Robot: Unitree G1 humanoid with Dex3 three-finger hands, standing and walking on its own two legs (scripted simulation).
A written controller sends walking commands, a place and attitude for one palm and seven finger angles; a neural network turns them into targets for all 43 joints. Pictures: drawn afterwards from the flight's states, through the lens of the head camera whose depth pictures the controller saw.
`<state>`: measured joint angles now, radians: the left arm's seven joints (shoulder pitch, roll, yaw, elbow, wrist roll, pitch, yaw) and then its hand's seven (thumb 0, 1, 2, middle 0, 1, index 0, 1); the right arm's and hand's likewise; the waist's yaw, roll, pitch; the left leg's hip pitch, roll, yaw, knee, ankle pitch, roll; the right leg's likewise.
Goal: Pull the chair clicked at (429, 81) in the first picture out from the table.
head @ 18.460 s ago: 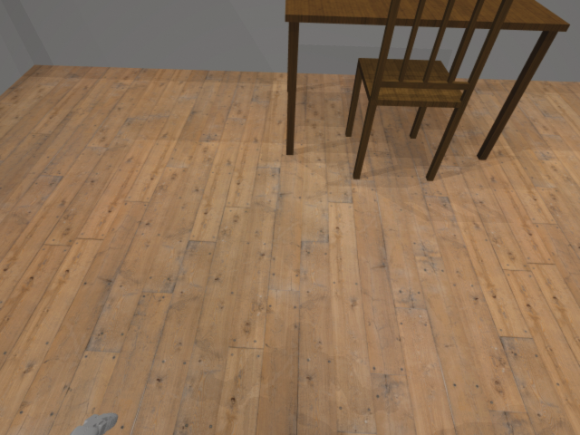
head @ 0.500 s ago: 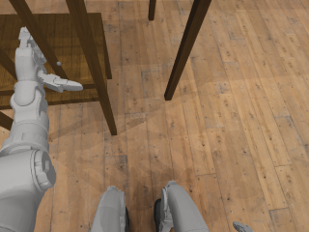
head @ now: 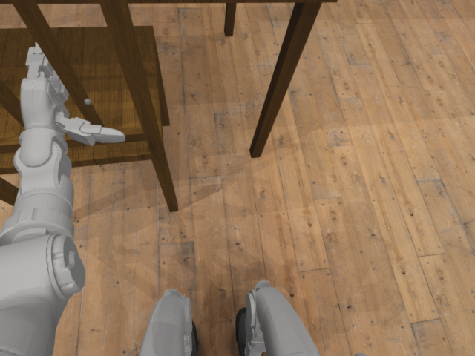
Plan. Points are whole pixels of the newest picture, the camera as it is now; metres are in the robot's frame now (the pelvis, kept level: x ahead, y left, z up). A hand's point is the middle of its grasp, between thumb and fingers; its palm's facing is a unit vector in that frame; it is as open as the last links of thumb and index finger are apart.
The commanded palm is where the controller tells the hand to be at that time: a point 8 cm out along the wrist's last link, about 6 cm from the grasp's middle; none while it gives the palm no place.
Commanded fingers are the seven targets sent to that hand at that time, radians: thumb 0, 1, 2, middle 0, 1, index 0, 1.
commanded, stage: hook a spindle and tug to test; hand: left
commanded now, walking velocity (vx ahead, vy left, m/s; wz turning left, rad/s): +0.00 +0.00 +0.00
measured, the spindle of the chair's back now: out of the picture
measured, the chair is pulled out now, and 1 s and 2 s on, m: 0.00 0.00 0.04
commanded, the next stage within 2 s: step backward, pulling the chair out in 1.56 s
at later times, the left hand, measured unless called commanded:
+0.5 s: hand (94, 100) +0.52 +0.20 +0.04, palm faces +0.11 -0.99 -0.03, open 14.4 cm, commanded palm +0.49 +0.23 +0.04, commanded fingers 0.00 -0.05 0.49 -0.46 -1.34 -0.46 -1.34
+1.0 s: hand (93, 99) +0.52 +0.20 +0.04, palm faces +0.11 -0.99 -0.03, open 5.1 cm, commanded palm +0.49 +0.23 +0.04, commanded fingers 0.00 0.90 0.90 -0.50 -1.45 -0.50 -1.45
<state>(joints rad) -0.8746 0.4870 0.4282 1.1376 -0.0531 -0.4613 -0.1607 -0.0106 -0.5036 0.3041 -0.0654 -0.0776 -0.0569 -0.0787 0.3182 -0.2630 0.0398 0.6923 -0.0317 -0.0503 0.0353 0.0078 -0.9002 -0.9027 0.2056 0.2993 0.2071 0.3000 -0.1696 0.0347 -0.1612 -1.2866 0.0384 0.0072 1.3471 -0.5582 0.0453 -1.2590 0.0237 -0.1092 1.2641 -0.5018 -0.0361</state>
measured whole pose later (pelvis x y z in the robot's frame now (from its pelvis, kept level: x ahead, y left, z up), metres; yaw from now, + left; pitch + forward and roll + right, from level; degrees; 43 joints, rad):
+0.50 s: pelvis +0.00 +0.00 -0.01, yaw +0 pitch +29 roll -4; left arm -0.92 0.49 0.42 1.17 -0.04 -0.47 -0.14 -0.01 -0.43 0.34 -0.30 -0.82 -0.30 -0.82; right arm 0.30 -0.27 0.04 0.68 -0.04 -0.05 0.03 0.01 -0.90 -0.90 0.20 0.30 0.21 0.30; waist -0.18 0.04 -0.16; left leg -1.32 0.03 0.00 1.37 -0.56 0.04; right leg -1.29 0.02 -0.11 1.28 -0.50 -0.04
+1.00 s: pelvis +0.01 +0.00 +0.00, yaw +0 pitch +29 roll -4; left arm -0.88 0.48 0.40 1.14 -0.06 -0.46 -0.14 0.01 0.74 0.84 -0.48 -1.44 -0.47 -1.44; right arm 0.31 -0.27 0.03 0.69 -0.03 -0.04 0.04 0.01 -0.90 -0.90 0.20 0.30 0.21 0.30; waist -0.17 0.03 -0.16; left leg -1.29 0.03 0.00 1.34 -0.56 0.04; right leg -1.26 0.02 -0.11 1.26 -0.51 -0.04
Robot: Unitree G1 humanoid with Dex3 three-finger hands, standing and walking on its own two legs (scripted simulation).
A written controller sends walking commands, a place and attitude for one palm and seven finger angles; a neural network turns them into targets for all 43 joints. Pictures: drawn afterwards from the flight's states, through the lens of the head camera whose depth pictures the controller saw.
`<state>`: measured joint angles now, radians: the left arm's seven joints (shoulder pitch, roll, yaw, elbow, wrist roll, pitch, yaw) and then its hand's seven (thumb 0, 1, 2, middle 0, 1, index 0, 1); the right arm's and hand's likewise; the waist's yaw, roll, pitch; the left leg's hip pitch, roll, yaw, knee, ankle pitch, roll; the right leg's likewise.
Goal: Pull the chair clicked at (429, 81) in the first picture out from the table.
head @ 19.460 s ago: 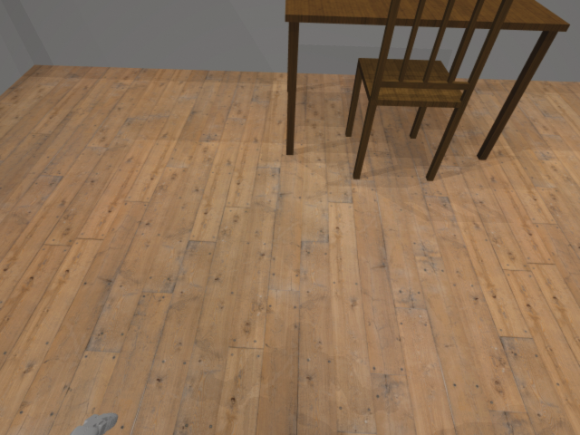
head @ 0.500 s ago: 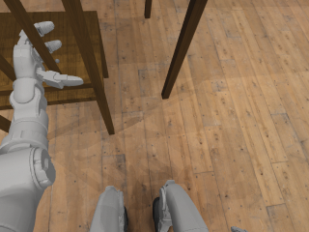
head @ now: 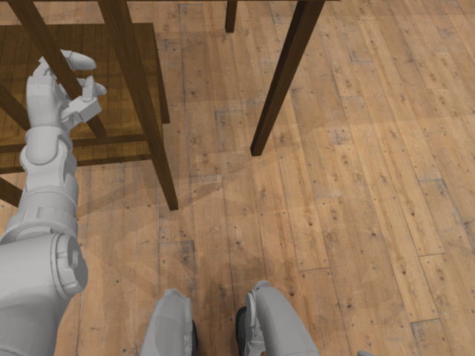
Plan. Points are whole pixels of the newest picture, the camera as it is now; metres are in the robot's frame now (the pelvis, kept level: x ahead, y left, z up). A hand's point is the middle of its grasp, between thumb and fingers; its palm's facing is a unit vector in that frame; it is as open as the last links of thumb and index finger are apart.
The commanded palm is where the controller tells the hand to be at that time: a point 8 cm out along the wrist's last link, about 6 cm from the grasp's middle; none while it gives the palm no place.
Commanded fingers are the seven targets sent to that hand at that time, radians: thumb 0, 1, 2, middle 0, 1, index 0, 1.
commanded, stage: hook a spindle and tug to test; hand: left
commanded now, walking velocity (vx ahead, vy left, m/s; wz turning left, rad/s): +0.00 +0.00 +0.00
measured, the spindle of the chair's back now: out of the picture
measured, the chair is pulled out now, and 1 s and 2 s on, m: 0.00 0.04 0.17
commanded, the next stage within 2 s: step backward, pulling the chair out in 0.56 s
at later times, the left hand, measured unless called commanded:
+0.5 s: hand (96, 112) +0.49 +0.19 +0.04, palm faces +0.11 -0.99 -0.03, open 4.9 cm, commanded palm +0.45 +0.23 +0.04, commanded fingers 0.00 0.90 0.90 -0.50 -1.45 -0.50 -1.45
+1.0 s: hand (96, 116) +0.48 +0.19 +0.05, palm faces +0.16 -0.98 -0.15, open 4.9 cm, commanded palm +0.45 +0.23 +0.06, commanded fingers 0.00 0.90 0.90 -0.50 -1.45 -0.50 -1.45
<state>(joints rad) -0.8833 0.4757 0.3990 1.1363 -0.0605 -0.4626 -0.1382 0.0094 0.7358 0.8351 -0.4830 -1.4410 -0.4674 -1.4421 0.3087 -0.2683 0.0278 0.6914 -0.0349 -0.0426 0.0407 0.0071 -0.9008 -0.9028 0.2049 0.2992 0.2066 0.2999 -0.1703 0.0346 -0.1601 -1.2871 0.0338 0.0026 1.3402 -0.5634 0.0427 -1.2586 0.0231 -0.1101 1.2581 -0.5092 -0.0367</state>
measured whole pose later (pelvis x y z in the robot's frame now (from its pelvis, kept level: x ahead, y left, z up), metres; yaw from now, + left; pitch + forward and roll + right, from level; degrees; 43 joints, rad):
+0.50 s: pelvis +0.02 +0.00 +0.01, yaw +0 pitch +28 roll -4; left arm -0.72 0.37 0.34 1.01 -0.09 -0.48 -0.11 0.01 0.81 0.85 -0.46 -1.45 -0.43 -1.45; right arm 0.29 -0.25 0.01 0.68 -0.02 -0.02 0.05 0.01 -0.90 -0.90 0.20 0.30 0.21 0.30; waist -0.13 0.03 -0.17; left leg -1.20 0.03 0.02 1.29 -0.57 0.04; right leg -1.18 0.02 -0.09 1.22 -0.52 -0.03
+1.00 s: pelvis +0.02 +0.01 +0.09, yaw +0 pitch +19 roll -3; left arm -0.76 0.36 0.24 1.19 -0.04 -0.18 0.10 0.00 0.76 0.81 -0.36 -1.14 -0.49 -1.45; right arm 0.32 -0.27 0.03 0.65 0.05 0.10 -0.07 0.01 -0.90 -0.90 0.21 0.30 0.21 0.30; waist -0.15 0.01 -0.05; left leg -0.78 0.02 0.03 0.83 -0.37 0.05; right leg -0.75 0.04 -0.06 0.73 -0.30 0.00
